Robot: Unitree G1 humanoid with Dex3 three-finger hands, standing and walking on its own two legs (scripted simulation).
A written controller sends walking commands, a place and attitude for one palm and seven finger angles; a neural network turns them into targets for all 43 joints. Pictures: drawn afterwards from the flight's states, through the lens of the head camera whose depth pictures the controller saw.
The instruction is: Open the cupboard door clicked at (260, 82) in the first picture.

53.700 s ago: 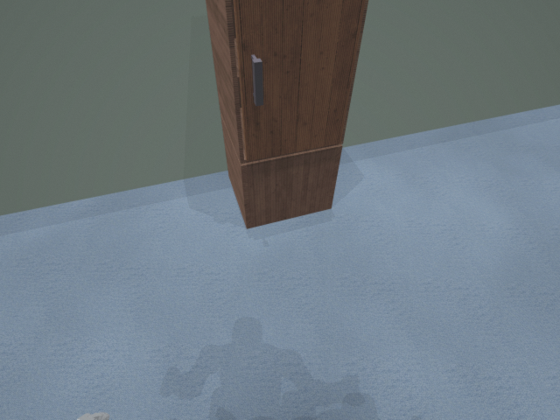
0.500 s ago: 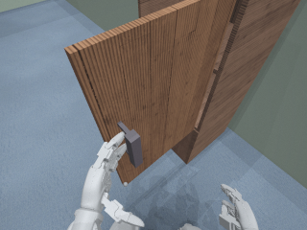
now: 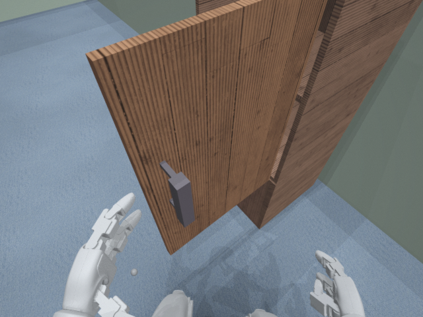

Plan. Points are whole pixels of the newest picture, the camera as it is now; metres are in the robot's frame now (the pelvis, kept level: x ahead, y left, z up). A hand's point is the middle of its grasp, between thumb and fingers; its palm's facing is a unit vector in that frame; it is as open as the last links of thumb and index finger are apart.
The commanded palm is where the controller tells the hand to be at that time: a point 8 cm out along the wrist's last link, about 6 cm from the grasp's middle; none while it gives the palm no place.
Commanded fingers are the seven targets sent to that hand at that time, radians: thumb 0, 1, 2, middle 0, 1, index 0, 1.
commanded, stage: slide the hand sideways off the handle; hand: left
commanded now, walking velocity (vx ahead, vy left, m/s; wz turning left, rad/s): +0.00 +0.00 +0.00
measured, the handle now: (176, 194) +0.32 +0.09 +0.07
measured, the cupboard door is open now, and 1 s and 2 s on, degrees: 91 91 91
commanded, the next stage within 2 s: draw the hand back to the body in 0.06 s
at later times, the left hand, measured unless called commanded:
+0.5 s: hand (102, 264) +0.18 +0.16 +0.12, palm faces -0.06 -1.00 -0.07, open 16.3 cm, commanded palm +0.15 +0.23 +0.13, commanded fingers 0.00 -0.50 0.30 -0.15 -0.30 -0.15 -0.30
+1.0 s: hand (30, 225) +0.21 +0.24 +0.17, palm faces +0.29 -0.88 -0.38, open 13.4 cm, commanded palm +0.17 +0.28 +0.21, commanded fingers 0.00 0.31 0.64 -0.18 -0.30 -0.18 -0.30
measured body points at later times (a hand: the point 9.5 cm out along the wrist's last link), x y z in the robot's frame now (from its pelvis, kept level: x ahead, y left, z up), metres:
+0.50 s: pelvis +0.00 +0.00 +0.02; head +0.02 +0.00 +0.47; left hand +0.18 +0.22 +0.12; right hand +0.18 -0.22 -0.05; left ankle +0.04 +0.12 -0.65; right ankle -0.02 -0.11 -0.65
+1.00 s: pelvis +0.03 +0.02 +0.07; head +0.02 +0.01 +0.52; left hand +0.19 +0.29 +0.20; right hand +0.22 -0.19 +0.00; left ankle +0.04 +0.12 -0.65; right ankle -0.02 -0.11 -0.65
